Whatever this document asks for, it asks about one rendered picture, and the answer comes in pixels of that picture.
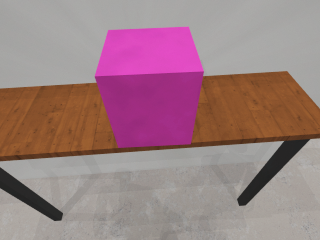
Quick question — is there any carton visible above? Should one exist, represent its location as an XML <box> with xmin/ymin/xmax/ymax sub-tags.
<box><xmin>94</xmin><ymin>26</ymin><xmax>204</xmax><ymax>148</ymax></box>

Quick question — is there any table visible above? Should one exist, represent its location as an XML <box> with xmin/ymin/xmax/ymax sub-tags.
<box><xmin>0</xmin><ymin>71</ymin><xmax>320</xmax><ymax>221</ymax></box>

